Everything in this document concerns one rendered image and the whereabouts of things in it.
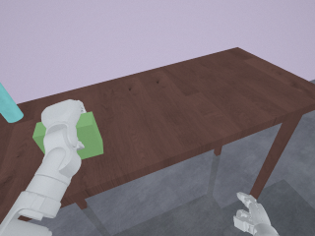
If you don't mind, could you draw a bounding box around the robot right forearm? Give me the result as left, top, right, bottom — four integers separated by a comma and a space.
253, 223, 280, 236

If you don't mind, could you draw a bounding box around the robot right hand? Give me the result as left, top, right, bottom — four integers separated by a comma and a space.
233, 192, 271, 236

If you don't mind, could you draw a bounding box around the left robot upper arm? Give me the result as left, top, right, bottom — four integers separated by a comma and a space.
1, 218, 52, 236

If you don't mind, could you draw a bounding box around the sponge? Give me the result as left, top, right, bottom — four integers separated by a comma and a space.
32, 112, 103, 159

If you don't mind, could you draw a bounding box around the robot left hand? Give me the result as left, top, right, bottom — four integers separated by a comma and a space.
41, 99, 87, 150

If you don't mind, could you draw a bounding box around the table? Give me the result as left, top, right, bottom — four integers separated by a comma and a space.
0, 47, 315, 224

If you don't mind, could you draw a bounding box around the robot left forearm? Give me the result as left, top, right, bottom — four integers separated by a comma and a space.
0, 121, 82, 236

